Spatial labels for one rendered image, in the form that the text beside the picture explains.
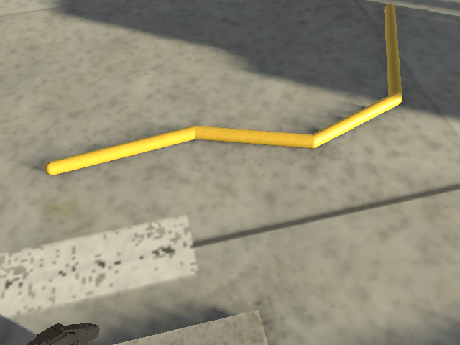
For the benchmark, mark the robot left hand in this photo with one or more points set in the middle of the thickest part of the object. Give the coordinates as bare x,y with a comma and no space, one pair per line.
74,334

